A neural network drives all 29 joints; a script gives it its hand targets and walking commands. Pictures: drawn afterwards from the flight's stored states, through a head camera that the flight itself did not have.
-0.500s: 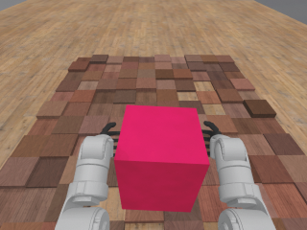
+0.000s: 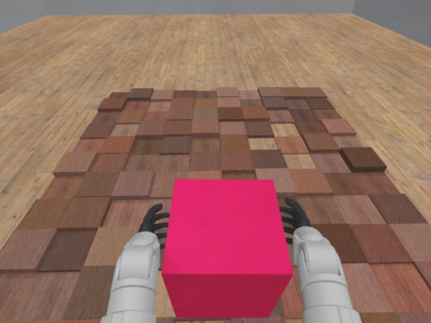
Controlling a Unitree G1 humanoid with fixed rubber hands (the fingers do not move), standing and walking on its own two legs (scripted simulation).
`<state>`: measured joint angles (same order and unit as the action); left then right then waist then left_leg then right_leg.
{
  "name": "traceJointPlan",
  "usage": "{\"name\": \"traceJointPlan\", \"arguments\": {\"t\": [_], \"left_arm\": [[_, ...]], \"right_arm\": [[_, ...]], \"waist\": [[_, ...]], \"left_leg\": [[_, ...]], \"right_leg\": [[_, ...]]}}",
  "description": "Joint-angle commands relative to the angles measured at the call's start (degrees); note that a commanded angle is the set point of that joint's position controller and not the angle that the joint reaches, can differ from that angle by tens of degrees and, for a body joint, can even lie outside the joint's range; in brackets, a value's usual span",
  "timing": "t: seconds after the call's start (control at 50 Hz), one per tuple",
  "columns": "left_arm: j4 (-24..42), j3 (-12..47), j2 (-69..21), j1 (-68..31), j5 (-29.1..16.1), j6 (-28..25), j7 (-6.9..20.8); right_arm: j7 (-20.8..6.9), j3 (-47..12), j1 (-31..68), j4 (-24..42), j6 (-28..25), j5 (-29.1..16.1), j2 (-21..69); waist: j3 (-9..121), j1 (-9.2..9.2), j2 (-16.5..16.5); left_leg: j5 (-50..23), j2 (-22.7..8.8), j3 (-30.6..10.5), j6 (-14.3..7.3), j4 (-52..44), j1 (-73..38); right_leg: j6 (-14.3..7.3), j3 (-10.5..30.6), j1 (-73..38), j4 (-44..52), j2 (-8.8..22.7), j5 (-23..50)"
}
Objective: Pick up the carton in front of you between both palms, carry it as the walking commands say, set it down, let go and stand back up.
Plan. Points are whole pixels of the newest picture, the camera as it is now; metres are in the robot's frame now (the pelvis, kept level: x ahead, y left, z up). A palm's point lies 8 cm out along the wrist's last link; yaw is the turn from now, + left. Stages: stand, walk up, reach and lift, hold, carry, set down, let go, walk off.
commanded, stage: carry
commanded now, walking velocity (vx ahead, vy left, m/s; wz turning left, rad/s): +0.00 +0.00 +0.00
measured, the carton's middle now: (223, 250) +0.31 +0.00 -0.04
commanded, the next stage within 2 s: none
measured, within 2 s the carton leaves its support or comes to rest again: neither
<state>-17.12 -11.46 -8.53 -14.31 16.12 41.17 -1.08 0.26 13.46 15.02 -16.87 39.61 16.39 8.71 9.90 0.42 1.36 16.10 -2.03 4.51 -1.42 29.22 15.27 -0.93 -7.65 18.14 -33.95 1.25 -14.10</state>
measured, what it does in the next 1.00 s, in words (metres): stands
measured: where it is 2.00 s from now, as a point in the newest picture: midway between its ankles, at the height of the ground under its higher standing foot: outside the picture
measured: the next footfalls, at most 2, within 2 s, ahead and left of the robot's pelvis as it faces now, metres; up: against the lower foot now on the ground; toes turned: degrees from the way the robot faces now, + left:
none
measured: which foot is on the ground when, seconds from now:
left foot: down 0.00-1.00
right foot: down 0.00-1.00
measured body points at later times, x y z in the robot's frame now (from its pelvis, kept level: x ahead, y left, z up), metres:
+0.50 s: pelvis -0.01 +0.00 +0.00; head -0.05 +0.01 +0.45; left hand +0.29 +0.16 +0.04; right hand +0.30 -0.15 +0.04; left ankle -0.01 +0.10 -0.74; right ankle +0.00 -0.11 -0.73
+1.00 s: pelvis -0.01 +0.01 +0.00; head -0.04 +0.01 +0.45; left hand +0.31 +0.16 +0.09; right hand +0.32 -0.14 +0.10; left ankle -0.01 +0.10 -0.74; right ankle +0.00 -0.11 -0.73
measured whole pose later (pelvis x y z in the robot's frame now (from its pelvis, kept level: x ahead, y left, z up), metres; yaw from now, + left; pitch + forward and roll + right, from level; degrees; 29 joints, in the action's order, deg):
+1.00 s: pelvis -0.01 +0.01 +0.00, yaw +0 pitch +2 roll -2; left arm -6.9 -8.5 -3.7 -24.4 7.9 59.2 -4.4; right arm 4.0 10.7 24.4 -6.0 57.6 8.9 4.7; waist 6.9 0.3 1.2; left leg 14.2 -1.5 4.4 -2.0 28.2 16.4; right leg -0.7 -7.9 19.1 -32.9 1.8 -12.2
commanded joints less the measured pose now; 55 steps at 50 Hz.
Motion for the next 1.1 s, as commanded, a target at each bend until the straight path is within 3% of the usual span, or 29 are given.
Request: {"name": "traceJointPlan", "arguments": {"t": [0.0, 0.16, 0.52, 0.6, 0.72, 0.82, 1.08], "left_arm": [[6.20, 30.00, -51.64, -33.19, -15.48, -3.64, 13.51], [3.85, 27.80, -50.96, -31.38, -13.99, -2.08, 13.58], [7.97, 30.79, -51.09, -30.72, -15.78, -1.90, 13.15], [10.86, 33.48, -51.24, -33.01, -17.55, -1.13, 12.90], [17.15, 39.04, -49.78, -38.33, -22.82, 5.02, 11.53], [15.69, 38.05, -47.79, -38.95, -24.59, 10.78, 10.65], [17.37, 37.98, -50.39, -56.73, -34.65, 21.04, 8.31]], "right_arm": [[-12.86, -29.82, 27.31, 1.26, -1.23, -14.23, 53.33], [-13.03, -27.33, 26.08, -1.05, 0.25, -12.81, 52.30], [-12.60, -30.33, 25.00, 3.03, 0.29, -14.53, 52.42], [-12.34, -33.31, 27.18, 5.98, 1.04, -16.44, 52.91], [-10.96, -39.53, 33.24, 13.14, 6.88, -21.57, 50.71], [-10.19, -38.95, 34.37, 12.49, 12.60, -23.45, 48.09], [-8.21, -38.93, 51.94, 14.22, 23.03, -33.55, 50.07]], "waist": [[9.77, -0.22, -0.14], [9.71, -0.19, 0.02], [11.33, -0.28, 0.15], [11.27, -0.33, 0.21], [12.13, -0.40, 0.30], [11.96, -0.44, 0.38], [13.43, -0.23, 0.26]], "left_leg": [[-12.19, -6.75, -5.61, -0.54, -4.95, -2.16], [-13.05, -6.88, -5.57, -0.48, -5.21, -2.11], [-15.87, -7.01, -5.82, -0.78, -4.73, -3.19], [-15.97, -6.97, -5.91, -0.76, -4.72, -3.21], [-15.87, -6.96, -6.36, -0.91, -4.62, -3.73], [-17.27, -7.02, -6.36, -0.95, -4.30, -4.20], [-17.22, -6.82, -6.32, -1.29, -4.33, -4.93]], "right_leg": [[-1.06, 7.34, -3.96, 6.12, 6.70, 7.07], [-0.90, 7.05, -3.56, 6.34, 6.60, 7.18], [-0.92, 6.83, -4.04, 5.46, 6.30, 8.41], [-0.91, 6.84, -4.05, 5.38, 6.32, 8.33], [-1.00, 6.75, -4.53, 5.19, 6.34, 7.95], [-0.95, 6.44, -4.33, 5.17, 6.38, 8.91], [-1.27, 6.36, -5.33, 4.96, 6.33, 8.97]]}}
